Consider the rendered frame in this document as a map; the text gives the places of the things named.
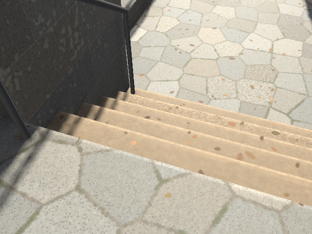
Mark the stairs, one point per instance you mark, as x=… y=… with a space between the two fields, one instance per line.
x=260 y=154

